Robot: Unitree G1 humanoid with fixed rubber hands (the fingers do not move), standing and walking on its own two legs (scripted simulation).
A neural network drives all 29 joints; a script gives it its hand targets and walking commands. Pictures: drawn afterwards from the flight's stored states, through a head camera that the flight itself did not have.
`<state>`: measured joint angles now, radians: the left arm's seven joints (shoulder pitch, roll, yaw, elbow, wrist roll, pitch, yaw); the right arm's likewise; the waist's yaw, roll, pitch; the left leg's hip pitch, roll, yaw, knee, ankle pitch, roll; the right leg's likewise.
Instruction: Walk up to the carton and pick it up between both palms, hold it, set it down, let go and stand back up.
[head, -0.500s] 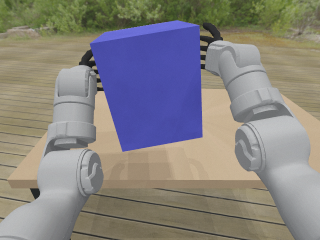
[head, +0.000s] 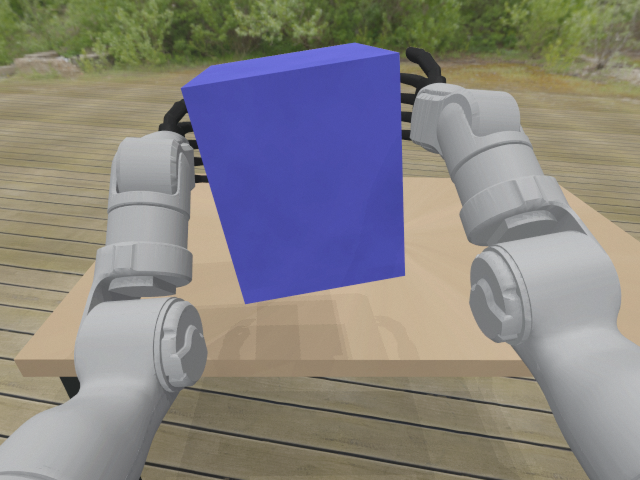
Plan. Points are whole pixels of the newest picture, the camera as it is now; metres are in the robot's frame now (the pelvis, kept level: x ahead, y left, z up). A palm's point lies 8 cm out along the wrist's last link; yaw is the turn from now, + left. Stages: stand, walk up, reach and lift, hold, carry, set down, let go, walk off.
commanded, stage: hold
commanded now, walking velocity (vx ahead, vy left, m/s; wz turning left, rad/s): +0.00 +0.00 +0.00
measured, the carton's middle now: (303, 165) +0.41 +0.03 +0.29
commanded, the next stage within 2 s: none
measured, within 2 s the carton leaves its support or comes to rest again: neither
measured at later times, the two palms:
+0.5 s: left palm (174, 155) +0.35 +0.18 +0.32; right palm (426, 111) +0.36 -0.10 +0.37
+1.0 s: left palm (173, 155) +0.35 +0.18 +0.32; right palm (426, 110) +0.36 -0.10 +0.38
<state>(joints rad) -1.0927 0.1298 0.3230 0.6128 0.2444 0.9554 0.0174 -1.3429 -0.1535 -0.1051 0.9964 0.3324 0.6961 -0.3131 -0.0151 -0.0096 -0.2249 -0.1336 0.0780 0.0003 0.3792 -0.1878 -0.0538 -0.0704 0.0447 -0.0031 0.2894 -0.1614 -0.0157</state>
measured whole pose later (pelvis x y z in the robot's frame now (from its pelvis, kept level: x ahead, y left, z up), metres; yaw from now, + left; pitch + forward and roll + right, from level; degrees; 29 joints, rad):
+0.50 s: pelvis +0.00 +0.00 +0.00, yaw +0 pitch -3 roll -1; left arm -1.09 0.13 0.32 0.61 0.24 0.96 0.02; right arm -1.34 -0.15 -0.11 0.99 0.33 0.70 -0.31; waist -0.02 -0.01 -0.22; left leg -0.13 0.08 0.00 0.38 -0.19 -0.05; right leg -0.07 0.04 0.00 0.29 -0.16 -0.02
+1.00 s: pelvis +0.00 +0.00 +0.00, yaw +0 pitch -3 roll -1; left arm -1.09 0.13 0.32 0.61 0.24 0.96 0.02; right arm -1.34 -0.15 -0.11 0.99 0.33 0.70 -0.32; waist -0.02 -0.01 -0.22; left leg -0.13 0.08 0.00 0.38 -0.19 -0.05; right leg -0.07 0.04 0.00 0.29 -0.16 -0.02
